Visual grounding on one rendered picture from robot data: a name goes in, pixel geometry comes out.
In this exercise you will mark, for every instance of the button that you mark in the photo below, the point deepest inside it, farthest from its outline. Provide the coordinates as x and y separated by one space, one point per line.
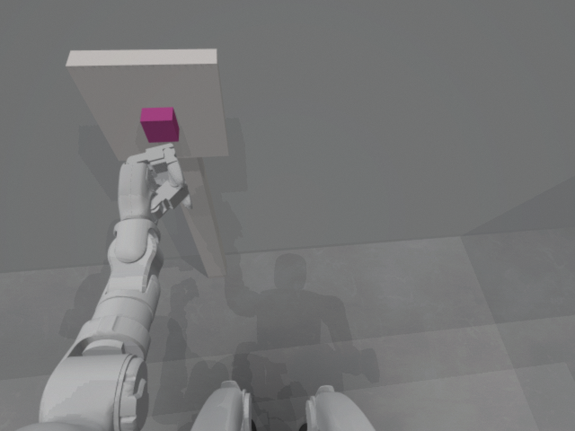
160 124

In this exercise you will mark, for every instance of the panel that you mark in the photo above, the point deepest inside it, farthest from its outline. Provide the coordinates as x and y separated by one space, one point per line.
117 84

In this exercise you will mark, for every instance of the robot left hand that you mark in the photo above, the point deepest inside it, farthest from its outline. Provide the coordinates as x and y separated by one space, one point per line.
137 186

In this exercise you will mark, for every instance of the robot right thigh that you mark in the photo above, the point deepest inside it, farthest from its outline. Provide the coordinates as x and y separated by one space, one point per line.
334 411

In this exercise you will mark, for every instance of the robot left shin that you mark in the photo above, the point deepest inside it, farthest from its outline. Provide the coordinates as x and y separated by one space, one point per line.
229 384

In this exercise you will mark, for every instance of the left robot upper arm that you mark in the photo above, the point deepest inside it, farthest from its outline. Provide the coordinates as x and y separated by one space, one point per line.
96 393

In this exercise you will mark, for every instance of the robot left forearm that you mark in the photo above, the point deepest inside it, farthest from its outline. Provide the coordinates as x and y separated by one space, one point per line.
126 310

